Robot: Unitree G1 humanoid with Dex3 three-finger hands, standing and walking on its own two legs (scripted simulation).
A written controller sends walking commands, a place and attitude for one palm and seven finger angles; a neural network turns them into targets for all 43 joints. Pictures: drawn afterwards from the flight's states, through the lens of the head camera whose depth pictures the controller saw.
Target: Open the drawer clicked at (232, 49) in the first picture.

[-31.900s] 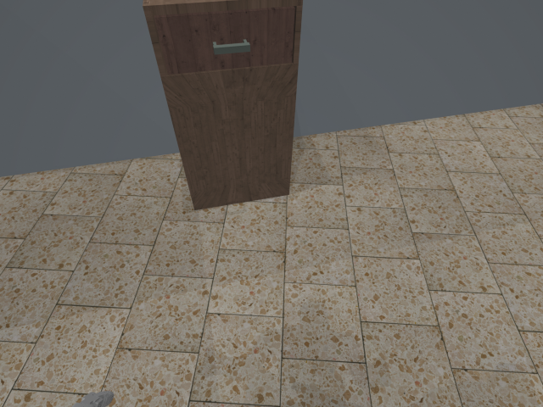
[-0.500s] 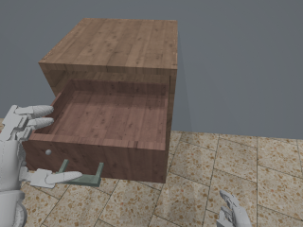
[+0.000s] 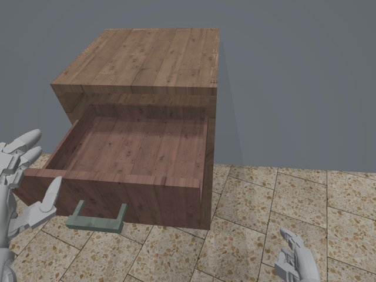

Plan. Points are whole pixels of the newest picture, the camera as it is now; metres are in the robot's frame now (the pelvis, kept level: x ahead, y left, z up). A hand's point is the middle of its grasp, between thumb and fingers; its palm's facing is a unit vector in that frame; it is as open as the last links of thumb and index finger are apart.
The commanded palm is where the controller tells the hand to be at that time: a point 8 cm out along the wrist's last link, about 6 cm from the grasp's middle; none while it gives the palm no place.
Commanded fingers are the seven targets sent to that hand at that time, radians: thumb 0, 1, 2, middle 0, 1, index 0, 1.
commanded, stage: draw the hand back to the body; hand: left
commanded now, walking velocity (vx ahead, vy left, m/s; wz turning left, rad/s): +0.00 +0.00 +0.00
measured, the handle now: (98, 215) +0.24 +0.24 +0.02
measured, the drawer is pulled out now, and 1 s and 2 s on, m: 0.30 0.30 0.30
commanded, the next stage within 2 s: step back with the hand held close in 0.22 s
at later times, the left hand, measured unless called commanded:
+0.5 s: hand (42, 203) +0.17 +0.23 +0.19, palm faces +0.39 -0.79 -0.48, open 7.4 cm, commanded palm +0.10 +0.28 +0.21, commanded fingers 0.00 0.90 0.90 -0.20 -0.30 -0.20 -0.30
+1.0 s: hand out of the picture +0.11 +0.26 +0.19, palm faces +0.39 -0.77 -0.51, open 7.4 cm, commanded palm +0.05 +0.30 +0.21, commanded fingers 0.00 0.90 0.90 -0.20 -0.30 -0.20 -0.30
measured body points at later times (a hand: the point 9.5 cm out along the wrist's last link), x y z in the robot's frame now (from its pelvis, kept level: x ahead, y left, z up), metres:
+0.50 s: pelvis -0.02 +0.00 +0.00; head -0.01 -0.03 +0.45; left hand +0.15 +0.27 +0.22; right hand +0.16 -0.23 -0.09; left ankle -0.02 +0.10 -0.74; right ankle -0.03 -0.07 -0.74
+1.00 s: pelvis -0.08 +0.02 -0.02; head -0.06 +0.03 +0.43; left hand +0.09 +0.30 +0.22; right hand +0.11 -0.20 -0.09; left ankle -0.02 +0.10 -0.74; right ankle -0.03 -0.08 -0.74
